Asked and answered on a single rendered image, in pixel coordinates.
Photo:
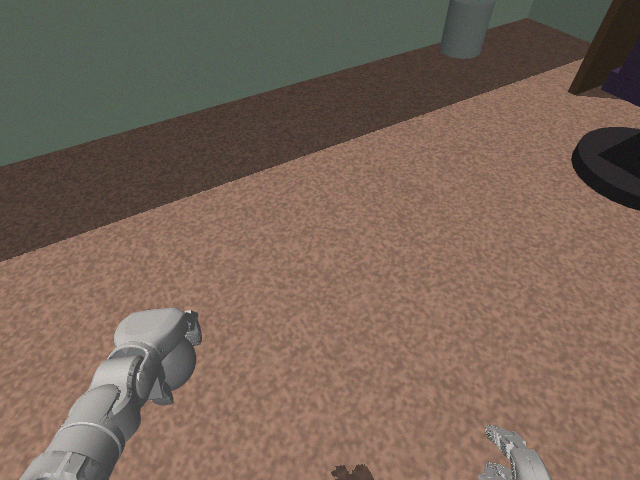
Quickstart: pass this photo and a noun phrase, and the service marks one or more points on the office chair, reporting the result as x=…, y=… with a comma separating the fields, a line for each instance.
x=608, y=159

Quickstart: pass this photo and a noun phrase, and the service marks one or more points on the left robot hand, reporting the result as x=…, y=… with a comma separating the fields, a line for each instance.
x=162, y=329

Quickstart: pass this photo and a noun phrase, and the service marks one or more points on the left robot arm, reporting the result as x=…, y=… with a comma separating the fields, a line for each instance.
x=92, y=438

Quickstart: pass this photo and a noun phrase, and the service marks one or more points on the right robot hand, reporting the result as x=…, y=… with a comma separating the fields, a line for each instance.
x=526, y=464

